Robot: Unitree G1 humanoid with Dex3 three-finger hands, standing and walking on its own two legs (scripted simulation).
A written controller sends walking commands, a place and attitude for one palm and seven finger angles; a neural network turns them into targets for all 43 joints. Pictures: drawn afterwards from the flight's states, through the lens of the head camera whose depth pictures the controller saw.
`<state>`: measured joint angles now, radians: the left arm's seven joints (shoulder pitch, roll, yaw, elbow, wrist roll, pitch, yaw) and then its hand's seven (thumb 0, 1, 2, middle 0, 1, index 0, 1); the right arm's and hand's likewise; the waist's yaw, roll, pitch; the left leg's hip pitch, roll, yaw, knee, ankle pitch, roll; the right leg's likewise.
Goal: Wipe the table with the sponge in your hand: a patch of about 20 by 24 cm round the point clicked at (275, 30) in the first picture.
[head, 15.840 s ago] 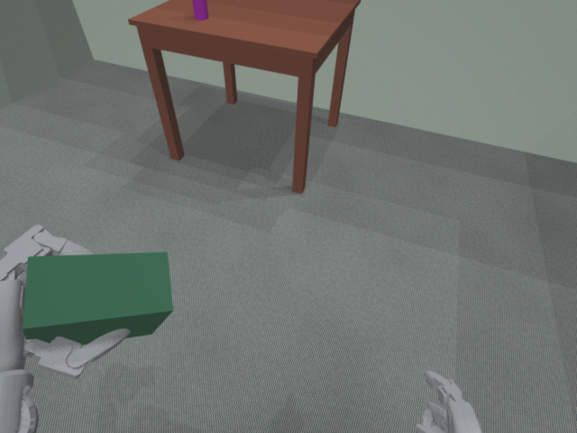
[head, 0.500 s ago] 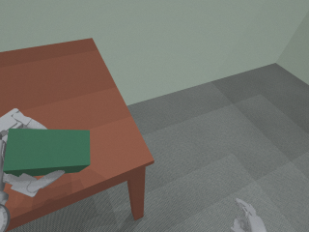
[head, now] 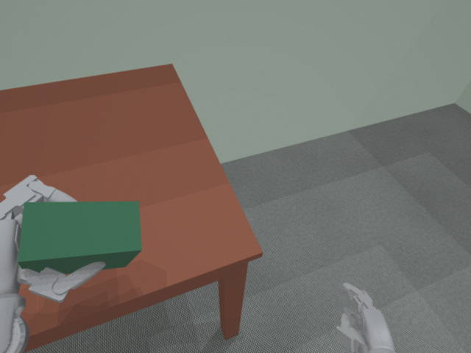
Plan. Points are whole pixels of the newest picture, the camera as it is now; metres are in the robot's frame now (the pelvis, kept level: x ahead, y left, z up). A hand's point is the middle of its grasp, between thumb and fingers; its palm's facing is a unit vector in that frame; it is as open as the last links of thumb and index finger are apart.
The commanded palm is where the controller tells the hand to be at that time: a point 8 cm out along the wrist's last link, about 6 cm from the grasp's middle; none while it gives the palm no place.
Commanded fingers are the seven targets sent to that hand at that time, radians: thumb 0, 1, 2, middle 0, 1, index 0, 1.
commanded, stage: come to a stop and stand still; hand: left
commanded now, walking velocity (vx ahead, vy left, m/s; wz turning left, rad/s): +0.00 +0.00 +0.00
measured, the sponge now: (100, 238) +0.23 +0.21 +0.13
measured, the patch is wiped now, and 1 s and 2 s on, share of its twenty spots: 0.00 0.00 0.00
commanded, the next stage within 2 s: look again from close up in 0.72 s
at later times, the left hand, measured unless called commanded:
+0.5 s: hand (26, 237) +0.21 +0.29 +0.15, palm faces +0.35 -0.86 -0.38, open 10.3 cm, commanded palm +0.15 +0.33 +0.17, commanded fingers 0.00 0.10 1.30 -1.20 -1.60 -1.20 -1.60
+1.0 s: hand (8, 208) +0.23 +0.31 +0.18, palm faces +0.42 -0.81 -0.40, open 10.3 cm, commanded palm +0.15 +0.32 +0.17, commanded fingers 0.00 0.10 1.30 -1.20 -1.60 -1.20 -1.60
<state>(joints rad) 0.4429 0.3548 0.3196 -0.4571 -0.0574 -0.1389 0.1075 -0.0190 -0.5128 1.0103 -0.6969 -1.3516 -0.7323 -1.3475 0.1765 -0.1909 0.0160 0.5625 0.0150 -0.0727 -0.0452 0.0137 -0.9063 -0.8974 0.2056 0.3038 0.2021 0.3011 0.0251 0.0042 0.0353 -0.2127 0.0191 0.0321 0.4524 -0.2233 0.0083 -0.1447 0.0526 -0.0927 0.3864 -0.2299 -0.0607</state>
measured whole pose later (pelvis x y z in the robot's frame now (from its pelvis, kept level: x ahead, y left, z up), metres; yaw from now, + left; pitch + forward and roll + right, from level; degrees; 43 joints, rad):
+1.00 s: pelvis -0.01 +0.04 +0.00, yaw -1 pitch +1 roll -1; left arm 0.28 0.42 0.44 -0.37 -0.05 -0.22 0.08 -0.02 -0.51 1.01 -0.70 -1.35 -0.73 -1.35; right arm 0.20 -0.20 0.01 0.57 0.01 -0.14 0.00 0.01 -0.90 -0.90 0.21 0.30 0.20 0.30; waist 0.02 0.00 0.03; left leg -0.27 -0.02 0.08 0.47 -0.21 0.07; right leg -0.23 0.00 -0.05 0.43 -0.22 -0.01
